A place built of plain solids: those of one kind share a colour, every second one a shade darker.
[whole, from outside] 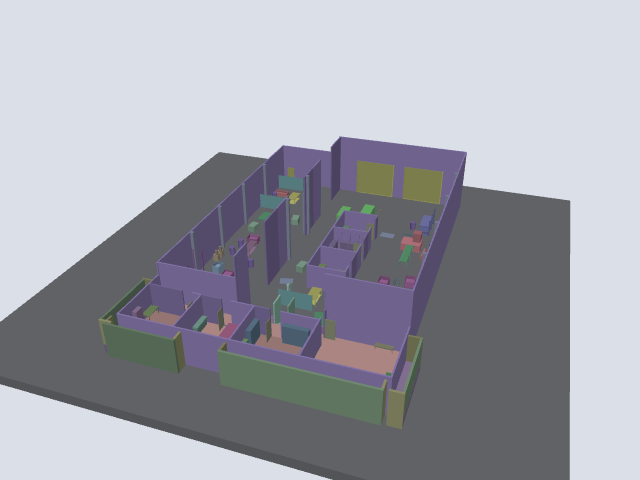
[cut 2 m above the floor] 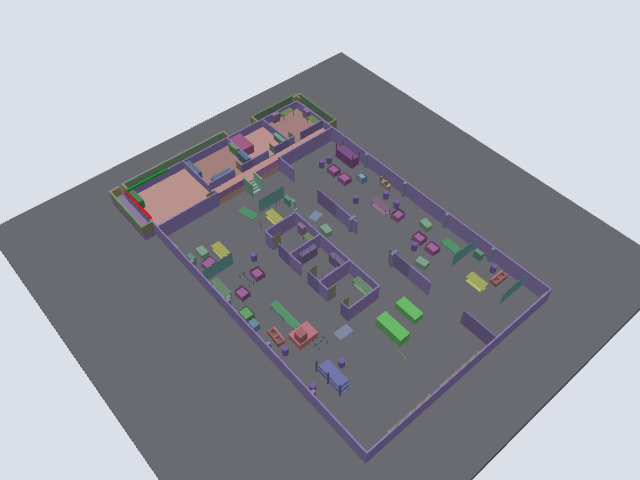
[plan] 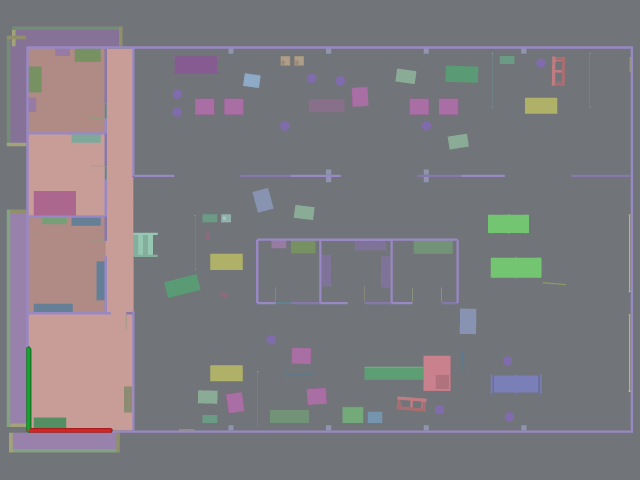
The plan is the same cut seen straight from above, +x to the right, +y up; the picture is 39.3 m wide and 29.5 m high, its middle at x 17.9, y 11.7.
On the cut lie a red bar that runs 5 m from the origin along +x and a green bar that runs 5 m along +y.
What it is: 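A small steel fabricator's works in a shed of 37.0 x 23.5 m, halls 7.3 m to the eaves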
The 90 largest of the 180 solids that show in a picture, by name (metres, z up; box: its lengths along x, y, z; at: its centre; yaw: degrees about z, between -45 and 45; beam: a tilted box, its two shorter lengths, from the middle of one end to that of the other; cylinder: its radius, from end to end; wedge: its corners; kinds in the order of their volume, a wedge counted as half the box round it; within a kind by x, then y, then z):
{
 "wall_1": {"box": [0.15, 7.5, 3.85], "at": [-0.07, 3.6, 1.88]},
 "wall_2": {"box": [0.15, 6.24, 3.85], "at": [-0.07, 10.17, 1.88]},
 "wall_3": {"box": [0.15, 5.41, 3.85], "at": [-0.07, 15.7, 1.88]},
 "wall_4": {"box": [0.15, 5.51, 3.85], "at": [-0.07, 20.86, 1.88]},
 "wall_5": {"box": [4.73, 0.15, 3.85], "at": [2.37, 7.2, 1.88]},
 "wall_6": {"box": [4.73, 0.15, 3.85], "at": [2.37, 13.14, 1.88]},
 "wall_7": {"box": [4.73, 0.15, 3.85], "at": [2.37, 18.25, 1.88]},
 "wall_8": {"box": [5.03, 0.15, 3.85], "at": [2.37, 23.54, 1.88]},
 "wall_9": {"box": [6.73, 0.15, 3.85], "at": [3.21, -0.07, 1.88]},
 "wall_10": {"box": [0.15, 3.5, 3.85], "at": [4.73, 8.95, 1.88]},
 "wall_11": {"box": [0.15, 1.49, 3.85], "at": [4.73, 12.4, 1.88]},
 "wall_12": {"box": [0.15, 2.25, 3.85], "at": [4.73, 14.27, 1.88]},
 "wall_13": {"box": [0.15, 2.0, 3.85], "at": [4.73, 17.25, 1.88]},
 "wall_14": {"box": [0.15, 3.35, 3.85], "at": [4.73, 21.79, 1.88]},
 "wall_15": {"box": [2.0, 0.15, 3.85], "at": [5.58, 23.54, 1.88]},
 "wall_16": {"box": [0.15, 7.2, 7.33], "at": [6.43, 3.6, 3.62]},
 "wall_17": {"box": [0.15, 7.82, 5.13], "at": [6.43, 19.55, 2.52]},
 "wall_18": {"box": [2.51, 0.15, 7.33], "at": [7.68, 15.64, 3.62]},
 "wall_19": {"box": [0.15, 3.9, 2.75], "at": [14.04, 9.77, 1.32]},
 "wall_20": {"box": [3.08, 0.15, 7.33], "at": [14.54, 15.64, 3.62]},
 "wall_21": {"box": [3.88, 0.15, 2.75], "at": [15.98, 11.72, 1.32]},
 "wall_22": {"box": [1.79, 0.15, 2.75], "at": [17.02, 7.82, 1.32]},
 "wall_23": {"box": [3.08, 0.15, 7.33], "at": [17.63, 15.64, 3.62]},
 "wall_24": {"box": [0.15, 3.9, 2.75], "at": [17.92, 9.77, 1.32]},
 "wall_25": {"box": [1.69, 0.15, 2.75], "at": [18.76, 7.82, 1.32]},
 "wall_26": {"box": [4.38, 0.15, 2.75], "at": [20.11, 11.72, 1.32]},
 "wall_27": {"box": [1.65, 0.15, 2.75], "at": [21.48, 7.82, 1.32]},
 "wall_28": {"box": [30.86, 0.15, 7.33], "at": [21.71, -0.07, 3.62]},
 "wall_29": {"box": [30.86, 0.15, 5.13], "at": [21.71, 23.54, 2.52]},
 "wall_30": {"box": [0.15, 3.9, 2.75], "at": [22.3, 9.77, 1.32]},
 "wall_31": {"box": [4.06, 0.15, 2.75], "at": [24.33, 11.72, 1.32]},
 "wall_32": {"box": [2.69, 0.15, 7.33], "at": [25.23, 15.64, 3.62]},
 "wall_33": {"box": [0.15, 3.9, 2.75], "at": [26.36, 9.77, 1.32]},
 "wall_34": {"box": [2.69, 0.15, 7.33], "at": [27.92, 15.64, 3.62]},
 "wall_35": {"box": [3.65, 0.15, 7.33], "at": [35.16, 15.64, 3.62]},
 "wall_36": {"box": [0.15, 15.94, 7.33], "at": [37.06, 7.82, 3.62]},
 "wall_37": {"box": [0.15, 8.12, 5.13], "at": [37.06, 19.55, 2.52]},
 "level_1": {"box": [4.73, 5.94, 0.95], "at": [2.37, 10.17, 0.42]},
 "level_2": {"box": [4.73, 5.11, 0.95], "at": [2.37, 15.7, 0.42]},
 "level_3": {"box": [4.73, 5.21, 0.95], "at": [2.37, 20.86, 0.42]},
 "level_4": {"box": [6.43, 7.2, 0.95], "at": [3.21, 3.6, 0.42]},
 "level_5": {"box": [1.7, 16.26, 0.95], "at": [5.58, 15.33, 0.42]},
 "street_1": {"box": [1.21, 13.37, 0.95], "at": [-0.76, 6.88, 0.42]},
 "street_2": {"box": [1.21, 6.79, 0.95], "at": [-0.76, 20.86, 0.42]},
 "street_3": {"box": [6.8, 1.21, 0.95], "at": [2.19, -0.76, 0.42]},
 "street_4": {"box": [6.8, 1.21, 0.95], "at": [2.37, 24.21, 0.42]},
 "yard_wall_1": {"box": [0.22, 13.37, 3.55], "at": [-1.25, 6.88, 1.73]},
 "yard_wall_2": {"box": [0.22, 6.79, 3.55], "at": [-1.25, 20.86, 1.73]},
 "yard_wall_3": {"box": [6.8, 0.22, 3.55], "at": [2.19, -1.25, 1.73]},
 "yard_wall_4": {"box": [6.8, 0.22, 3.55], "at": [2.37, 24.71, 1.73]},
 "cubicles_1": {"box": [2.6, 1.5, 2.05], "at": [1.6, 13.96, 1.88]},
 "yard_cheek_1": {"box": [0.22, 1.21, 3.55], "at": [-1.1, -0.76, 1.73]},
 "yard_cheek_2": {"box": [0.22, 1.21, 3.55], "at": [-0.92, 24.21, 1.73]},
 "yard_cheek_3": {"box": [1.21, 0.22, 3.55], "at": [-0.76, 0.31, 1.73]},
 "yard_cheek_4": {"box": [1.21, 0.22, 3.55], "at": [-0.76, 13.46, 1.73]},
 "yard_cheek_5": {"box": [1.21, 0.22, 3.55], "at": [-0.76, 17.57, 1.73]},
 "yard_cheek_6": {"box": [1.21, 0.22, 3.55], "at": [-0.76, 24.14, 1.73]},
 "yard_cheek_7": {"box": [0.22, 1.21, 3.55], "at": [5.48, -0.76, 1.73]},
 "yard_cheek_8": {"box": [0.22, 1.21, 3.55], "at": [5.66, 24.21, 1.73]},
 "finished_stack_1": {"box": [2.52, 1.13, 0.82], "at": [29.49, 12.69, 0.49]},
 "finished_stack_2": {"box": [3.12, 1.23, 1.12], "at": [29.96, 10.0, 0.64]},
 "lockers_1": {"box": [2.4, 0.5, 1.85], "at": [1.5, 7.53, 1.77]},
 "lockers_2": {"box": [1.8, 0.5, 1.85], "at": [3.53, 12.82, 1.77]},
 "lockers_3": {"box": [0.5, 2.4, 1.85], "at": [4.41, 9.2, 1.77]},
 "shelving_1": {"box": [0.56, 1.92, 1.3], "at": [18.3, 9.82, 0.6]},
 "shelving_2": {"box": [1.92, 0.56, 1.3], "at": [21.0, 11.35, 0.6]},
 "shelving_3": {"box": [0.56, 1.92, 1.3], "at": [21.93, 9.72, 0.6]},
 "pallet_rack_1": {"box": [2.62, 1.06, 1.3], "at": [10.28, 22.46, 0.6]},
 "band_saw_1": {"box": [1.64, 2.14, 0.81], "at": [25.09, 3.51, 0.45]},
 "band_saw_2": {"box": [0.82, 0.86, 1.05], "at": [25.42, 2.98, 1.38]},
 "pallet_stack_1": {"box": [1.2, 0.8, 0.77], "at": [11.0, 2.05, 0.34], "yaw": -1.4},
 "pallet_stack_2": {"box": [1.2, 0.8, 0.77], "at": [16.93, 13.39, 0.34], "yaw": -6.9},
 "pallet_stack_3": {"box": [1.2, 0.8, 0.77], "at": [23.18, 21.76, 0.34], "yaw": -7.8},
 "pallet_stack_4": {"box": [1.2, 0.8, 0.77], "at": [26.4, 17.75, 0.34], "yaw": 8.8},
 "outdoor_1": {"box": [0.05, 4.6, 4.45], "at": [36.94, 4.75, 2.17]},
 "outdoor_2": {"box": [0.05, 4.6, 4.45], "at": [36.94, 10.89, 2.17]},
 "cabinet_1": {"box": [0.46, 0.9, 1.35], "at": [0.23, 20.01, 1.52]},
 "cabinet_2": {"box": [0.9, 0.46, 1.95], "at": [2.08, 23.23, 1.82]},
 "cabinet_3": {"box": [0.9, 0.46, 1.35], "at": [15.37, 11.42, 0.62]},
 "reception_desk_1": {"box": [2.0, 0.8, 1.15], "at": [1.3, 0.4, 1.43]},
 "column_1": {"box": [0.32, 0.32, 7.33], "at": [18.43, 15.41, 3.62]},
 "column_2": {"box": [0.32, 0.32, 7.33], "at": [24.43, 15.41, 3.62]},
 "bar_rack_1": {"box": [2.91, 1.06, 0.25], "at": [29.93, 2.85, 0.25]},
 "bar_rack_2": {"box": [2.7, 1.06, 0.24], "at": [29.95, 2.85, 0.97]},
 "flightparts_1": {"box": [1.5, 0.14, 3.15], "at": [7.18, 10.73, 1.52]},
 "flightparts_2": {"box": [1.5, 0.14, 3.15], "at": [7.18, 12.07, 1.52]},
 "boot_rack_1": {"box": [1.5, 0.4, 1.25], "at": [1.58, 12.87, 1.48]},
 "offcut_bin_1": {"box": [1.23, 0.93, 0.49], "at": [19.93, 0.95, 0.38]},
 "coolant_tank_1": {"box": [0.9, 0.7, 0.85], "at": [21.28, 0.8, 0.38]},
 "stillage_1": {"box": [0.93, 1.13, 0.5], "at": [12.68, 1.71, 0.39], "yaw": 8.1}
}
